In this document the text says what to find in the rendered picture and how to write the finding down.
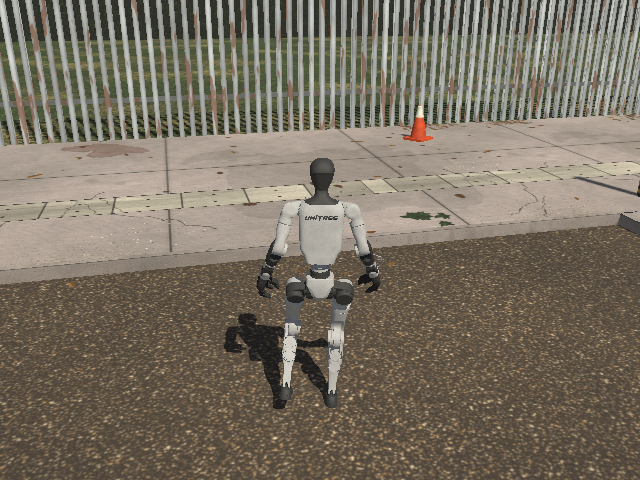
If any left robot shin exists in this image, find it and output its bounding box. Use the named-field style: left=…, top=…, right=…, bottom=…
left=282, top=319, right=297, bottom=388

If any right robot hand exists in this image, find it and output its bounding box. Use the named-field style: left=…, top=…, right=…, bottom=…
left=358, top=274, right=381, bottom=293

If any right robot upper arm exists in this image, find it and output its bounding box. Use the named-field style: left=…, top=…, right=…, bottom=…
left=342, top=201, right=370, bottom=256

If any robot right forearm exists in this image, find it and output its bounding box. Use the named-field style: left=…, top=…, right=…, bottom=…
left=360, top=240, right=379, bottom=278

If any left robot hand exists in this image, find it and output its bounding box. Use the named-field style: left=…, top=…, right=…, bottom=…
left=256, top=276, right=280, bottom=299

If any robot left thigh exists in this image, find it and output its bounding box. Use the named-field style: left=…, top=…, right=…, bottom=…
left=285, top=277, right=306, bottom=336

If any robot left forearm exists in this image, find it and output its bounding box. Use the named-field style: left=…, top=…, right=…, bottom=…
left=259, top=240, right=281, bottom=280

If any left robot upper arm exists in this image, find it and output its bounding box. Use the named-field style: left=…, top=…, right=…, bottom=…
left=271, top=201, right=301, bottom=256

